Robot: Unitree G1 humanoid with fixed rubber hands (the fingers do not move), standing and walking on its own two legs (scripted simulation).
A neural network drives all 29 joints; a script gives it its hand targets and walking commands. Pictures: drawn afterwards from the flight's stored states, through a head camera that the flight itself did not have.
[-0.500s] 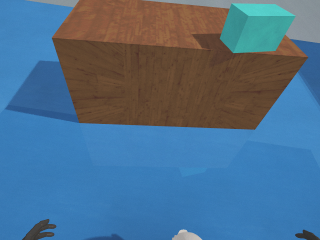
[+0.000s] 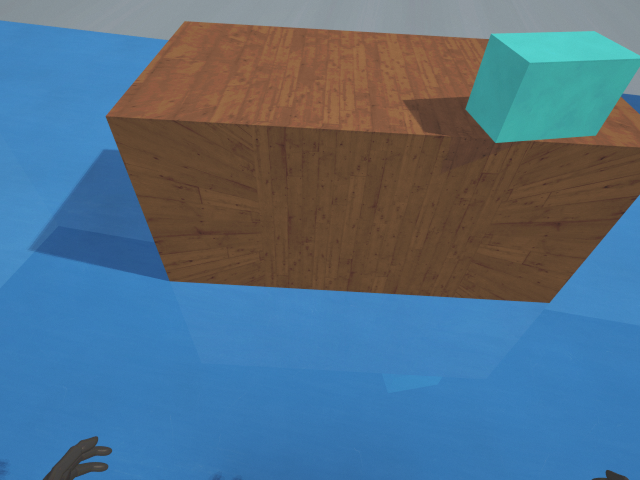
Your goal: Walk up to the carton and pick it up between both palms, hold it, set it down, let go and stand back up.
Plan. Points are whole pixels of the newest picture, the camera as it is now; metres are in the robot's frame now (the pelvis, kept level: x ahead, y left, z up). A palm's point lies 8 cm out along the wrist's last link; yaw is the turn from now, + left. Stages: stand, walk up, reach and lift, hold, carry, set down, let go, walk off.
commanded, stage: walk up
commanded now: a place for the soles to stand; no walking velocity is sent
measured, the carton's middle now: (545, 86) +1.06 -0.44 +0.05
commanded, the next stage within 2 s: none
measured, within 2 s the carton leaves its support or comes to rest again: neither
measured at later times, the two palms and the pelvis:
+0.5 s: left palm (170, 395) +0.24 +0.24 -0.06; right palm out of the picture +0.25 -0.44 -0.06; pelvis +0.13 -0.10 +0.00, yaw -1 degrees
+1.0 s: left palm (251, 328) +0.38 +0.17 -0.11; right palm out of the picture +0.29 -0.51 -0.03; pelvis +0.23 -0.15 -0.01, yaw -1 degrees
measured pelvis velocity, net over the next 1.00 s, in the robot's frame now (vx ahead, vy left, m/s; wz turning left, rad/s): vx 0.23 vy -0.15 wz -0.02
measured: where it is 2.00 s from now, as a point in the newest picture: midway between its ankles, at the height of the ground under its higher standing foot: (431, 442)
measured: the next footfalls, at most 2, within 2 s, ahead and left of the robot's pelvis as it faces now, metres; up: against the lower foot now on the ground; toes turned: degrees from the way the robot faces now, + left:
right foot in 0.32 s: +0.23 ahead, -0.19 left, +0.00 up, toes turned -4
left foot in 0.70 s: +0.29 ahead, +0.05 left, +0.00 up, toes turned +8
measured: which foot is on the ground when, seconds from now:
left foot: down 0.00-0.32, up 0.34-0.68, down 0.70-1.00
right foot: up 0.00-0.30, down 0.32-0.72, up 0.74-1.00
